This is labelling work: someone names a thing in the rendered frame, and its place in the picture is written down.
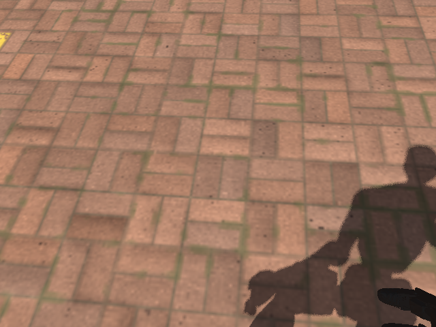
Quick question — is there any right robot hand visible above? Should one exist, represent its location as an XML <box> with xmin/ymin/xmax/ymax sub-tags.
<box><xmin>377</xmin><ymin>287</ymin><xmax>436</xmax><ymax>327</ymax></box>

